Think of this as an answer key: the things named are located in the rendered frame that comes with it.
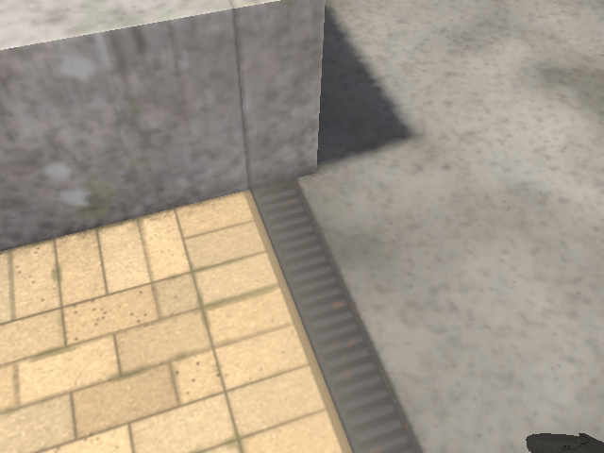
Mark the robot right hand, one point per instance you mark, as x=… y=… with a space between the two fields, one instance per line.
x=562 y=443

